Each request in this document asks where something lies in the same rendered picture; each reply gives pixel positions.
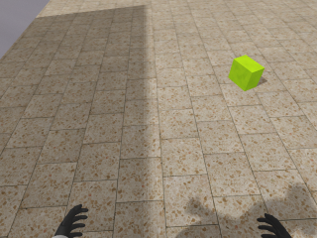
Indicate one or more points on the carton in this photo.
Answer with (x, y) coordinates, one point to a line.
(245, 72)

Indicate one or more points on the robot right hand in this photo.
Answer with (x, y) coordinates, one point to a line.
(276, 227)

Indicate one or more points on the robot left hand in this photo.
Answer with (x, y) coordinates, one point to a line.
(66, 226)

